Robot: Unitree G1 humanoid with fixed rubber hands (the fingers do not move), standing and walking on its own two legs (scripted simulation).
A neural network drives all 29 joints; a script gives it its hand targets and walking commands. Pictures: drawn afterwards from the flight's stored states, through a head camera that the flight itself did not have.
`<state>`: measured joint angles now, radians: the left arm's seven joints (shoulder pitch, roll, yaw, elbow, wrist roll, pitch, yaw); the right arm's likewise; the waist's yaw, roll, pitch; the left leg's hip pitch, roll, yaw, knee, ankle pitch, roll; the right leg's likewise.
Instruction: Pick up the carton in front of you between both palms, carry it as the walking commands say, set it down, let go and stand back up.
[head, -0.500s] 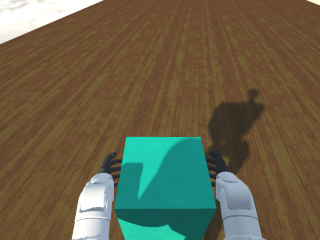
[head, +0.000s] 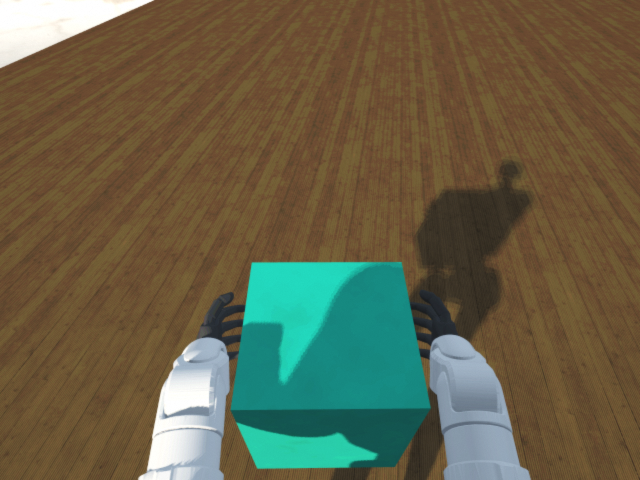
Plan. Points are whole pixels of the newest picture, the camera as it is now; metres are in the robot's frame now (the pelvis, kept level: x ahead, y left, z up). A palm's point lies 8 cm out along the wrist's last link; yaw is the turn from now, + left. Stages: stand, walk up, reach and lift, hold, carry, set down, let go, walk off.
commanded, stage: carry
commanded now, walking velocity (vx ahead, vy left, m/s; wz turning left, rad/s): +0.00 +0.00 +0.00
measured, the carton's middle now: (326, 369) +0.30 +0.00 -0.04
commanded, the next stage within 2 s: hold in 0.16 s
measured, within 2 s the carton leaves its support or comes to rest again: neither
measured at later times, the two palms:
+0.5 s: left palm (185, 361) +0.27 +0.18 +0.05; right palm (417, 331) +0.31 -0.12 +0.05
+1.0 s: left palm (224, 382) +0.33 +0.17 -0.12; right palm (402, 372) +0.34 -0.13 -0.13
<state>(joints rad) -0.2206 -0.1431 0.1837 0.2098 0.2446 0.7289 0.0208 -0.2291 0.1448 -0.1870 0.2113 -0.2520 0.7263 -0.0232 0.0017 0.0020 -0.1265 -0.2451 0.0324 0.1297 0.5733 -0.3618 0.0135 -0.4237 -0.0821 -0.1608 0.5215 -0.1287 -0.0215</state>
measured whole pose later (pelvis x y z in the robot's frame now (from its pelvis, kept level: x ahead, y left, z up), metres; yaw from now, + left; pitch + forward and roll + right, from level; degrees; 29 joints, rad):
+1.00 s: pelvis -0.03 -0.03 -0.05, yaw +10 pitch +22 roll +1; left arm -0.62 -0.11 0.42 0.62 0.31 0.16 -0.03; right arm -0.54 0.19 -0.44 0.47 -0.33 0.20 -0.04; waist -0.04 0.04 0.07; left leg -0.90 -0.06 -0.09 0.90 -0.38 -0.02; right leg -1.01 0.02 0.04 0.82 -0.19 0.00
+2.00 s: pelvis -0.08 -0.03 -0.29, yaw +14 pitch +47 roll +3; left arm -1.22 0.09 0.28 0.93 0.14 0.22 0.10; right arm -1.03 0.00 -0.57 0.64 -0.20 0.25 -0.06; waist -0.15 0.07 -0.06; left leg -2.07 -0.19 -0.04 1.85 -0.61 -0.05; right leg -2.19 0.07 0.12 1.74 -0.38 0.07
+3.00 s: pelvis -0.09 -0.01 -0.37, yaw +13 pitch +44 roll -3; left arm -1.52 0.21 0.05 1.19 0.06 0.18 0.13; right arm -1.25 -0.15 -0.61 0.90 -0.14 0.18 0.01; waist -0.21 0.06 0.23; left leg -2.25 -0.20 -0.03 2.14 -0.64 -0.02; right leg -2.32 -0.01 0.06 2.00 -0.44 0.08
